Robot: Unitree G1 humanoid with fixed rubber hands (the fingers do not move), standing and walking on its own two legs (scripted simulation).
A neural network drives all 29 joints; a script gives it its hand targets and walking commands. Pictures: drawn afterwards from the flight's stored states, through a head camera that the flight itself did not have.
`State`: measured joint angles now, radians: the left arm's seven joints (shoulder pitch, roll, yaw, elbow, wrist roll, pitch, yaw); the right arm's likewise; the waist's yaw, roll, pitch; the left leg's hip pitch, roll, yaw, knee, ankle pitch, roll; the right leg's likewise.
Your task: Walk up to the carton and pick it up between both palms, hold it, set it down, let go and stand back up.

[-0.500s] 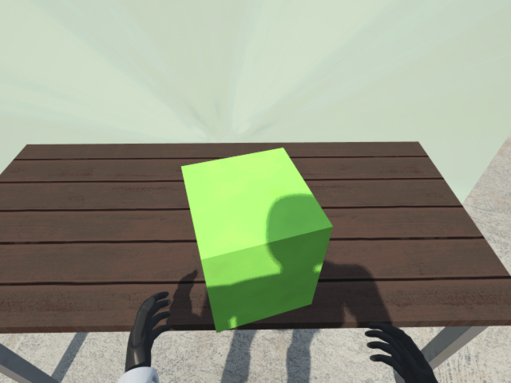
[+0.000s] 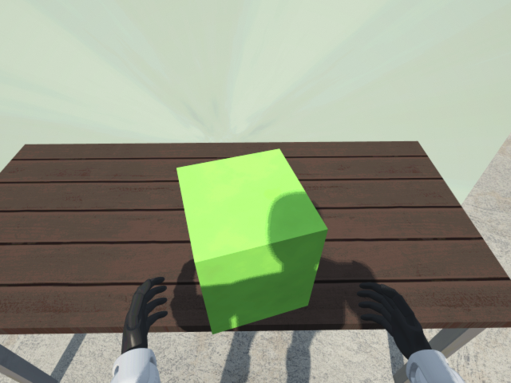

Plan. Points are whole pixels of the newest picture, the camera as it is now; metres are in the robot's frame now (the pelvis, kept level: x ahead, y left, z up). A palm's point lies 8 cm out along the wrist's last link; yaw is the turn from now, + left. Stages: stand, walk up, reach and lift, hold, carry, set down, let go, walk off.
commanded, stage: reach and lift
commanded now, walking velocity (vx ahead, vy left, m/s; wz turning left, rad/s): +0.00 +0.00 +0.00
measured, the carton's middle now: (246, 240) +0.41 +0.05 -0.01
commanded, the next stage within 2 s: none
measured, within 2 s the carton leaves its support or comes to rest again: neither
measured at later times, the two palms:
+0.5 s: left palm (134, 281) +0.26 +0.19 +0.08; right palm (396, 278) +0.30 -0.19 +0.06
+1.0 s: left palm (125, 237) +0.30 +0.21 +0.13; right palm (378, 203) +0.37 -0.16 +0.14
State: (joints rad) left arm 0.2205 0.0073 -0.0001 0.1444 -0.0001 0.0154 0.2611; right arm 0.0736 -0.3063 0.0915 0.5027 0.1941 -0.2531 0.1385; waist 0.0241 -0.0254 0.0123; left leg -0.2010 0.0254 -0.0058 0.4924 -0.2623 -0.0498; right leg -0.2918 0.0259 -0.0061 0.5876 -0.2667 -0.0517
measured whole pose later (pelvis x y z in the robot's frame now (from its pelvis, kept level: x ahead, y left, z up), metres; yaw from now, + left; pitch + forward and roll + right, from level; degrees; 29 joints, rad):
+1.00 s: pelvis -0.01 +0.00 +0.01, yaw +0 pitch -1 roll +1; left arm -0.30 0.10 0.08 -0.07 -0.01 0.73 0.26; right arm -0.51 -0.34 0.09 0.34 0.29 0.34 0.03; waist 0.06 -0.03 0.01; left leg -0.20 0.05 -0.01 0.42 -0.21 -0.06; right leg -0.28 0.05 -0.01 0.48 -0.19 -0.06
